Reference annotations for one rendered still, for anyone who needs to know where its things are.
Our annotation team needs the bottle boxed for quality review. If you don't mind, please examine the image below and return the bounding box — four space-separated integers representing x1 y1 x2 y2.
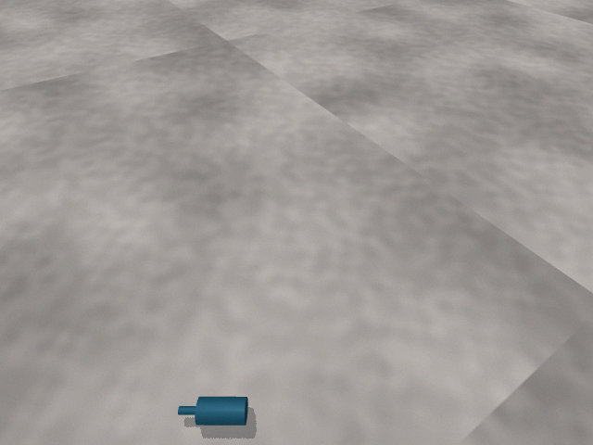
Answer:
178 397 248 426

